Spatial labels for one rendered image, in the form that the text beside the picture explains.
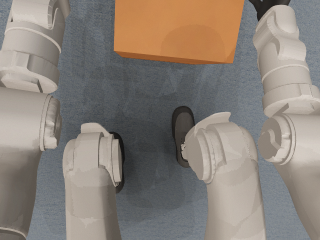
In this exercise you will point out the robot right shin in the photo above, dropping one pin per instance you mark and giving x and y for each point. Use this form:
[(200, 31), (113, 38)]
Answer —
[(221, 117)]

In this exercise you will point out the robot right upper arm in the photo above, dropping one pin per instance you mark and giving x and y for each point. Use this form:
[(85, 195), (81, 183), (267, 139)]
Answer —
[(292, 143)]

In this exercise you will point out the robot left forearm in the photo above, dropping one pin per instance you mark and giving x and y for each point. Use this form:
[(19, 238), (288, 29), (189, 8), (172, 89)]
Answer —
[(32, 45)]

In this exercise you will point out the carton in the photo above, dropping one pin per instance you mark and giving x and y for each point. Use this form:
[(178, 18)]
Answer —
[(194, 32)]

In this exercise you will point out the robot right hand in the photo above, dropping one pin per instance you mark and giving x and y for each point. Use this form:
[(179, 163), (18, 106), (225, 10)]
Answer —
[(263, 6)]

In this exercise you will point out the robot left upper arm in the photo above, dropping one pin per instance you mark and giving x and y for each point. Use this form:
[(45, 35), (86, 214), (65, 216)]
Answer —
[(30, 123)]

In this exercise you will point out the robot right foot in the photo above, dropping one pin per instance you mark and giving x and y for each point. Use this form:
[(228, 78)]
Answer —
[(182, 122)]

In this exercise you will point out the robot right forearm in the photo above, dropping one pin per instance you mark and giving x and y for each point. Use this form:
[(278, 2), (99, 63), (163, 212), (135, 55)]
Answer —
[(282, 65)]

